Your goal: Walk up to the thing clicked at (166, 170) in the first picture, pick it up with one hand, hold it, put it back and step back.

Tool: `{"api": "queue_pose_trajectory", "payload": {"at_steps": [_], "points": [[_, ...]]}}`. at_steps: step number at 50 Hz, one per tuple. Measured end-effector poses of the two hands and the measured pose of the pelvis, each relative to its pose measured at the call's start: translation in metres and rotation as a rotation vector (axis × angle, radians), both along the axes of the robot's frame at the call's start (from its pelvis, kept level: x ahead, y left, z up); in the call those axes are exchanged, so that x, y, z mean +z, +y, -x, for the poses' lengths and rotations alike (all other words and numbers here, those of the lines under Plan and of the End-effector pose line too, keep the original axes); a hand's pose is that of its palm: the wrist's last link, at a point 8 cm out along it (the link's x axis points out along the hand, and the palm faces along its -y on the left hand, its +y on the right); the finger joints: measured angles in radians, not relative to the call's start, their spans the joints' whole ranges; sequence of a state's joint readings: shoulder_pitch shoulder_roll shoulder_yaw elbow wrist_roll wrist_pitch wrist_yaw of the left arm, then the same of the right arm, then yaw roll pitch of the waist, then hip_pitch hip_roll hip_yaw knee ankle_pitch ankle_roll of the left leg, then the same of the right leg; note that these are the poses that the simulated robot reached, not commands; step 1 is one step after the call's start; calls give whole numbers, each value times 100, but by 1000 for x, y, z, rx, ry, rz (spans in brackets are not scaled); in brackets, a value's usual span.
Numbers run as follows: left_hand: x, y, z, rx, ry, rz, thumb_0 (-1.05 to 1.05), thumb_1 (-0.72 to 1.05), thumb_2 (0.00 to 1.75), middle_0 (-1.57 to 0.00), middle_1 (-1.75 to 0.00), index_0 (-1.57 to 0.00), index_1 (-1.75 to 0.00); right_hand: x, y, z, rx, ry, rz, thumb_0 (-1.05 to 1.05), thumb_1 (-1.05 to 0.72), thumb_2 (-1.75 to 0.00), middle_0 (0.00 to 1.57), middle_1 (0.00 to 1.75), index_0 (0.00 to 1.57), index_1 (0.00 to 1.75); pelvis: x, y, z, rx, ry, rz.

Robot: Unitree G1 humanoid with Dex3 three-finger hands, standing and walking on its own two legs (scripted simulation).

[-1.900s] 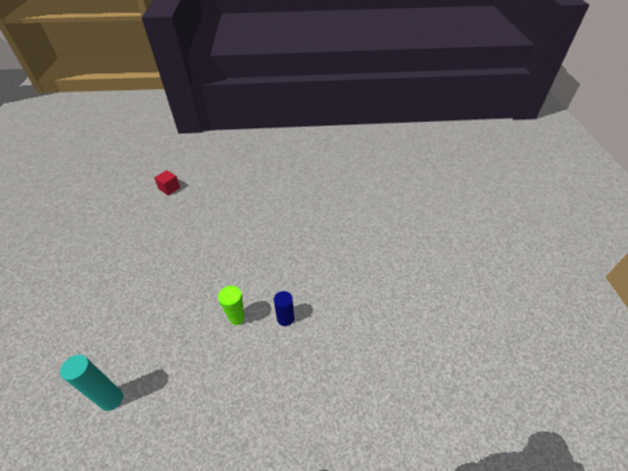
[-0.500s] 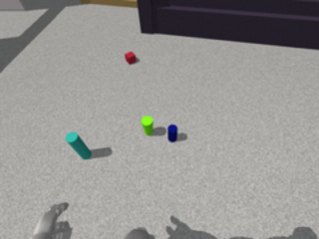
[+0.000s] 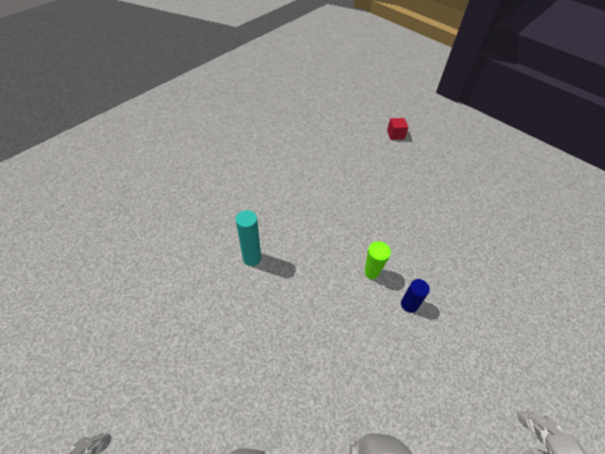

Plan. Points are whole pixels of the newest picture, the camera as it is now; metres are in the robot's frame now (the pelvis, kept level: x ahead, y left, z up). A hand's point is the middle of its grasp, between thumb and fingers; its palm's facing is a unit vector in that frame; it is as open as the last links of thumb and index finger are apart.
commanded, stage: walk up
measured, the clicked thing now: (397, 128) +1.61 -0.45 -0.73
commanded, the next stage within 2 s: none
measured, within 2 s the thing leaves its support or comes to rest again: neither
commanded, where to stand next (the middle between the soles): +0.06 +0.03 m, yaw +45 degrees
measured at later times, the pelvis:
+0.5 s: pelvis -0.01 -0.01 -0.01, yaw +24 degrees
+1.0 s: pelvis +0.00 -0.01 -0.01, yaw +40 degrees
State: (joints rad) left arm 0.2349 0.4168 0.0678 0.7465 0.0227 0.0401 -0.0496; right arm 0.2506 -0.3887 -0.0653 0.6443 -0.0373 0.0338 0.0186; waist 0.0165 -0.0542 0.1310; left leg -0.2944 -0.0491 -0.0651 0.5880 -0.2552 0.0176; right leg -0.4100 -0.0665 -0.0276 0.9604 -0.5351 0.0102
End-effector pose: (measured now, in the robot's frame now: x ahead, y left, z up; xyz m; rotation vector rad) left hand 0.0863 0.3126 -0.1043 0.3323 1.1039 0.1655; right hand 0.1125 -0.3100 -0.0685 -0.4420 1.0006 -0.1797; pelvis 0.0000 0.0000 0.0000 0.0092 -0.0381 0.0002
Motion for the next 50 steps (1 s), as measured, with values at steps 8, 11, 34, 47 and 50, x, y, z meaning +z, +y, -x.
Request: {"api": "queue_pose_trajectory", "payload": {"at_steps": [8, 11, 34, 47, 50], "points": [[17, -9, 42, 131, -66, -109, 1, 90, 90, -21, -30, -20, -30, -27, -3, -58, 170, -30, -55, 1, -90, -90, 20, 30, 21, 30, -14, -27, 0, 146, 10, 17], [28, -13, 70, 185, -50, -137, 1, 90, 90, -21, -30, -20, -30, -32, 3, -72, 218, -6, -74, 1, -90, -90, 20, 30, 21, 30, -9, -32, 4, 209, 5, 1], [-8, 13, 199, 547, 36, -47, 1, 90, 90, -20, -30, -20, -30, -19, 72, -102, 478, 99, 50, 1, -90, -90, 20, 30, 21, 30, -11, 7, 4, 540, 10, 5], [-5, -35, 208, 657, -18, -49, 1, 90, 90, -21, -30, -21, -30, -43, 106, -161, 625, 59, 7, 1, -90, -90, 20, 30, 21, 30, -18, -14, 1, 677, -17, -2], [3, -37, 223, 679, -9, -57, 1, 90, 90, -21, -30, -21, -30, -39, 116, -164, 666, 70, -3, 1, -90, -90, 20, 30, 21, 30, -12, -12, 5, 700, -5, -8]]}}
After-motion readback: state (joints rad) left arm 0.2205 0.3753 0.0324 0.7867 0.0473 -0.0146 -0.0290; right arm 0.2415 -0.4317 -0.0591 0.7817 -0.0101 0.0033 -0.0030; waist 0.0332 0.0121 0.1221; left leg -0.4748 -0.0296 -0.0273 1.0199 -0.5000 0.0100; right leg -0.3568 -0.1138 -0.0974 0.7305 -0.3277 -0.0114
